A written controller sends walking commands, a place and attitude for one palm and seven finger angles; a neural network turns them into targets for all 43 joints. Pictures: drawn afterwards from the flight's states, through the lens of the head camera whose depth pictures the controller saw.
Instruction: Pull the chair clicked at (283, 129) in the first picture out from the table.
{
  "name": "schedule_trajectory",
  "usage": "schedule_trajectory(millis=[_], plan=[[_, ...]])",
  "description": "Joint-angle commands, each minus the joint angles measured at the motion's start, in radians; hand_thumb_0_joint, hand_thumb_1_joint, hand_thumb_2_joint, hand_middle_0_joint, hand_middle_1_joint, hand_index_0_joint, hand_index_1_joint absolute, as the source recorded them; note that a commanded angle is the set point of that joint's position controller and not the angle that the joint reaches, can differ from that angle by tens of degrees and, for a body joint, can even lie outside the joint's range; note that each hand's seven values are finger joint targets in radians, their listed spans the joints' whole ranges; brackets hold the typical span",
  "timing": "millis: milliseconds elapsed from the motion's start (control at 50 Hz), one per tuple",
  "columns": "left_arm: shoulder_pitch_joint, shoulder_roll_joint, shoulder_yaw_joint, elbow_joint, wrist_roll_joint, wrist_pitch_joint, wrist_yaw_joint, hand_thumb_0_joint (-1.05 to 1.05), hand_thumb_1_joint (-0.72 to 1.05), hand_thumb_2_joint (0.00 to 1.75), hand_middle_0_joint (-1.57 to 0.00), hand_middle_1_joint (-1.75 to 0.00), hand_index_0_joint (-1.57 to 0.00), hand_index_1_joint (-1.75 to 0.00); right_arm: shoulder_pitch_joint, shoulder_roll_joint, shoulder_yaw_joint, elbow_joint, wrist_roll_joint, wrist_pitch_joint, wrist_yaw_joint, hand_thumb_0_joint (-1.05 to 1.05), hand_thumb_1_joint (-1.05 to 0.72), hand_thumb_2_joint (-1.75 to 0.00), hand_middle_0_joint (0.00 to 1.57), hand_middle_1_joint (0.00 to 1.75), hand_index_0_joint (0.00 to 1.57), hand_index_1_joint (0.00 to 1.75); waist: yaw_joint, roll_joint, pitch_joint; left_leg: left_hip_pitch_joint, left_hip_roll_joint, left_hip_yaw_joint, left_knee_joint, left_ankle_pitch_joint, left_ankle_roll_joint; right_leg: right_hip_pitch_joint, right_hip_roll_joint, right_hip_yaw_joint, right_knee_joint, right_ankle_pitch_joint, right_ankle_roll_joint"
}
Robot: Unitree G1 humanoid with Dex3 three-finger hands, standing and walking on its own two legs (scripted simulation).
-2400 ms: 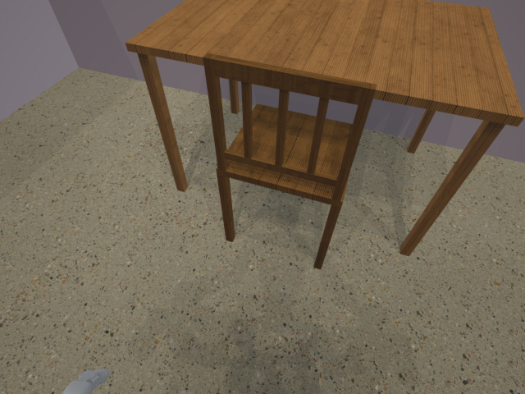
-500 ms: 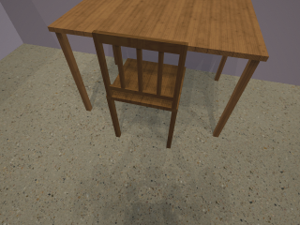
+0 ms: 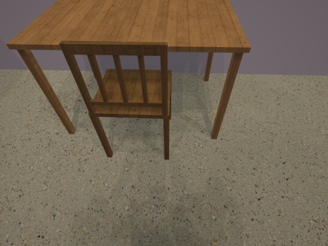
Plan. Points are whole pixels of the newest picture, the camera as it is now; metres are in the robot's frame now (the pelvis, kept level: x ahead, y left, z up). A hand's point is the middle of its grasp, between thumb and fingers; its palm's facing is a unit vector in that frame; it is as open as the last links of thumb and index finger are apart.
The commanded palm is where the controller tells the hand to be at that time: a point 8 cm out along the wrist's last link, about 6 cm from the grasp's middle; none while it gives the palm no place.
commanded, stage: take the last steps up to it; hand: left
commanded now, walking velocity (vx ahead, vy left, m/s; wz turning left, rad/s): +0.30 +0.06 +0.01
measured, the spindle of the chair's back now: (121, 80) +0.80 +0.24 -0.08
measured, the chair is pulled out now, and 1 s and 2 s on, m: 0.00 0.00 0.00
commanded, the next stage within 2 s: come to a stop and stand still in 0.86 s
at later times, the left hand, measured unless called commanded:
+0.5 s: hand out of the picture +0.06 +0.26 -0.17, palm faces +0.07 -0.99 -0.14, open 7.4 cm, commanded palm none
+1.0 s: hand (111, 165) +0.40 +0.21 -0.16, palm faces -0.02 -0.99 -0.15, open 7.4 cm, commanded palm none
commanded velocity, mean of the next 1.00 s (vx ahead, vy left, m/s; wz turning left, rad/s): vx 0.22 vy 0.02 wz -0.02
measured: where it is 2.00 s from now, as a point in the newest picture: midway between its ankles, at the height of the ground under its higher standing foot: (154, 244)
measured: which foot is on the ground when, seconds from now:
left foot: up 0.00-0.36, down 0.38-0.94, up 0.96-1.00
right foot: down 0.00-0.38, up 0.40-0.90, down 0.92-1.00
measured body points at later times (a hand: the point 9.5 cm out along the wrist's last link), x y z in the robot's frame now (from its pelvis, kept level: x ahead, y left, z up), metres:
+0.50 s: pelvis +0.10 +0.08 +0.01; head +0.10 +0.11 +0.46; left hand +0.05 +0.31 -0.16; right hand +0.11 -0.15 -0.13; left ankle +0.11 +0.16 -0.73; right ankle +0.04 -0.06 -0.65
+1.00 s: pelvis +0.28 +0.06 +0.00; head +0.31 +0.05 +0.44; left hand +0.40 +0.27 -0.15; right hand +0.16 -0.13 -0.16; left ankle +0.15 +0.16 -0.66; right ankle +0.35 -0.01 -0.73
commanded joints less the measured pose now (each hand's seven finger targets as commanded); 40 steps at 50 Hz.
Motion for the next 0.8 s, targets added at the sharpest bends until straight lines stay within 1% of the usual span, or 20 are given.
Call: schedule_trajectory(millis=[0,40,80,180,220,280,300,320,340,360,380,400,440,460,480,500,560,580,640,780], plan=[[0.167,0.177,0.041,0.008,0.002,-0.036,0.023,0.00,0.90,0.90,-0.20,-0.30,-0.20,-0.30,-0.082,-0.073,-0.017,-0.093,-0.008,-0.016,0.017,0.00,-0.90,-0.90,0.20,0.30,0.20,0.30,0.082,-0.244,0.036,-0.365,-0.019,-0.138,0.323,-0.083,0.010,0.151,-0.337,0.494,-0.433,-0.269,-0.199],[0.122,0.140,0.029,0.004,-0.001,-0.048,0.020,0.00,0.90,0.90,-0.20,-0.30,-0.20,-0.30,-0.042,-0.078,-0.022,-0.064,-0.013,-0.023,0.026,0.00,-0.90,-0.90,0.20,0.30,0.20,0.30,0.040,-0.166,0.057,-0.339,-0.005,-0.145,0.347,0.035,0.006,0.102,-0.299,0.386,-0.416,-0.213,-0.178],[0.114,0.133,0.029,0.003,0.002,-0.063,0.017,0.00,0.90,0.90,-0.20,-0.30,-0.20,-0.30,-0.020,-0.057,-0.023,-0.052,-0.010,-0.025,0.034,0.00,-0.90,-0.90,0.20,0.30,0.20,0.30,0.024,-0.138,0.055,-0.285,-0.011,-0.126,0.303,0.093,-0.002,0.061,-0.278,0.305,-0.427,-0.161,-0.162],[0.173,0.141,0.033,0.038,0.009,-0.075,0.012,0.00,0.90,0.90,-0.20,-0.30,-0.20,-0.30,-0.064,-0.035,-0.025,-0.080,-0.005,-0.030,0.045,0.00,-0.90,-0.90,0.20,0.30,0.20,0.30,0.042,-0.164,0.094,-0.248,-0.023,-0.106,0.146,0.123,-0.005,0.034,-0.293,0.263,-0.460,-0.187,-0.158],[0.169,0.151,0.039,0.045,0.012,-0.075,0.011,0.00,0.90,0.90,-0.20,-0.30,-0.20,-0.30,-0.066,-0.031,-0.025,-0.089,-0.004,-0.036,0.047,0.00,-0.90,-0.90,0.20,0.30,0.20,0.30,0.038,-0.170,0.092,-0.199,-0.022,-0.113,0.080,0.105,0.002,0.015,-0.303,0.250,-0.445,-0.194,-0.153],[0.164,0.143,0.041,0.061,0.011,-0.070,0.006,0.00,0.90,0.90,-0.20,-0.30,-0.20,-0.30,-0.011,-0.020,-0.023,-0.076,-0.001,-0.051,0.044,0.00,-0.90,-0.90,0.20,0.30,0.20,0.30,0.015,-0.161,0.076,-0.027,-0.059,-0.070,-0.069,0.136,0.012,-0.048,-0.266,0.192,-0.383,-0.225,-0.121],[0.148,0.140,0.042,0.061,0.008,-0.066,0.005,0.00,0.90,0.90,-0.20,-0.30,-0.20,-0.30,0.055,-0.023,-0.023,-0.054,-0.002,-0.058,0.039,0.00,-0.90,-0.90,0.20,0.30,0.20,0.30,-0.014,-0.129,0.054,0.082,-0.076,-0.053,-0.150,0.163,0.013,-0.089,-0.236,0.152,-0.319,-0.237,-0.102],[0.153,0.111,0.037,0.065,0.006,-0.062,0.000,0.00,0.90,0.90,-0.20,-0.30,-0.20,-0.30,0.139,-0.048,-0.027,-0.021,-0.002,-0.066,0.029,0.00,-0.90,-0.90,0.20,0.30,0.20,0.30,-0.037,-0.037,0.022,0.209,-0.087,-0.057,-0.214,0.122,0.012,-0.135,-0.182,0.105,-0.194,-0.203,-0.081],[0.151,0.058,0.027,0.051,-0.001,-0.058,-0.008,0.00,0.90,0.90,-0.20,-0.30,-0.20,-0.30,0.254,-0.129,-0.046,0.009,-0.011,-0.075,0.016,0.00,-0.90,-0.90,0.20,0.30,0.20,0.30,-0.082,0.192,-0.004,0.296,0.059,-0.303,-0.362,-0.089,0.059,-0.241,-0.082,0.018,0.097,-0.169,-0.039],[0.131,0.005,0.018,0.013,-0.003,-0.058,-0.012,0.00,0.90,0.90,-0.20,-0.30,-0.20,-0.30,0.344,-0.211,-0.062,0.020,-0.017,-0.076,0.005,0.00,-0.90,-0.90,0.20,0.30,0.20,0.30,-0.090,0.397,-0.015,0.322,0.268,-0.633,-0.558,-0.216,0.142,-0.407,0.014,-0.062,0.398,-0.279,0.002],[0.077,0.030,0.019,-0.012,0.006,-0.061,-0.011,0.00,0.90,0.90,-0.20,-0.30,-0.20,-0.30,0.326,-0.205,-0.053,0.014,-0.009,-0.067,-0.005,0.00,-0.90,-0.90,0.20,0.30,0.20,0.30,-0.083,0.240,0.027,0.273,0.315,-0.696,-0.595,-0.270,0.195,-0.461,-0.037,0.035,0.531,-0.245,-0.013],[0.065,0.029,0.023,0.001,0.013,-0.062,-0.012,0.00,0.90,0.90,-0.20,-0.30,-0.20,-0.30,0.254,-0.162,-0.038,-0.001,-0.010,-0.068,-0.007,0.00,-0.90,-0.90,0.20,0.30,0.20,0.30,-0.060,0.178,0.034,0.202,0.273,-0.638,-0.596,-0.261,0.198,-0.458,-0.075,0.058,0.613,-0.167,-0.023],[0.071,0.027,0.028,0.036,0.016,-0.062,-0.025,0.00,0.90,0.90,-0.20,-0.30,-0.20,-0.30,0.145,-0.080,-0.012,-0.021,-0.007,-0.087,-0.011,0.00,-0.90,-0.90,0.20,0.30,0.20,0.30,-0.015,0.043,0.065,0.116,0.204,-0.474,-0.586,-0.049,0.178,-0.421,-0.119,0.071,0.635,-0.014,-0.011],[0.100,0.007,0.023,0.051,0.016,-0.058,-0.028,0.00,0.90,0.90,-0.20,-0.30,-0.20,-0.30,0.133,-0.064,-0.005,-0.017,-0.003,-0.098,-0.013,0.00,-0.90,-0.90,0.20,0.30,0.20,0.30,0.007,0.023,0.062,0.118,0.167,-0.381,-0.577,0.094,0.163,-0.393,-0.120,0.062,0.610,0.044,0.002],[0.117,-0.004,0.020,0.059,0.013,-0.056,-0.031,0.00,0.90,0.90,-0.20,-0.30,-0.20,-0.30,0.141,-0.046,0.000,-0.001,0.003,-0.107,-0.018,0.00,-0.90,-0.90,0.20,0.30,0.20,0.30,0.017,0.002,0.041,0.139,0.147,-0.333,-0.567,0.219,0.162,-0.373,-0.116,0.050,0.591,0.078,0.011],[0.126,-0.008,0.020,0.062,0.012,-0.051,-0.030,0.00,0.90,0.90,-0.20,-0.30,-0.20,-0.30,0.153,-0.049,0.001,0.008,0.004,-0.112,-0.018,0.00,-0.90,-0.90,0.20,0.30,0.20,0.30,0.023,0.023,0.034,0.161,0.138,-0.283,-0.560,0.317,0.163,-0.382,-0.115,0.047,0.569,0.089,0.021],[0.083,0.000,0.020,0.045,0.009,-0.039,-0.029,0.00,0.90,0.90,-0.20,-0.30,-0.20,-0.30,0.201,-0.034,0.006,0.046,0.008,-0.117,-0.021,0.00,-0.90,-0.90,0.20,0.30,0.20,0.30,0.016,0.039,0.040,0.225,0.134,-0.235,-0.556,0.451,0.186,-0.419,-0.119,0.034,0.488,0.112,0.035],[0.061,0.004,0.021,0.037,0.008,-0.040,-0.030,0.00,0.90,0.90,-0.20,-0.30,-0.20,-0.30,0.222,-0.028,0.005,0.056,0.010,-0.118,-0.023,0.00,-0.90,-0.90,0.20,0.30,0.20,0.30,0.010,0.015,0.035,0.255,0.135,-0.236,-0.553,0.492,0.190,-0.428,-0.117,0.028,0.458,0.122,0.036],[-0.029,-0.009,0.015,0.008,0.007,-0.038,-0.030,0.00,0.90,0.90,-0.20,-0.30,-0.20,-0.30,0.256,-0.021,0.008,0.084,0.005,-0.114,-0.023,0.00,-0.90,-0.90,0.20,0.30,0.20,0.30,-0.009,0.026,0.073,0.271,0.137,-0.202,-0.546,0.550,0.197,-0.438,-0.118,0.003,0.340,0.133,0.037],[-0.172,-0.022,0.007,-0.041,0.001,-0.052,-0.022,0.00,0.90,0.90,-0.20,-0.30,-0.20,-0.30,0.321,-0.010,0.012,0.129,-0.009,-0.099,-0.024,0.00,-0.90,-0.90,0.20,0.30,0.20,0.30,-0.054,0.050,0.110,0.284,0.135,-0.164,-0.452,0.791,0.185,-0.312,-0.062,-0.053,0.094,0.088,-0.016]])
